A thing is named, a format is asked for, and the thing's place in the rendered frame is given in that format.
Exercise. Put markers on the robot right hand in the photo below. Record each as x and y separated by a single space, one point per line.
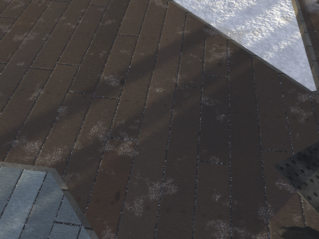
294 232

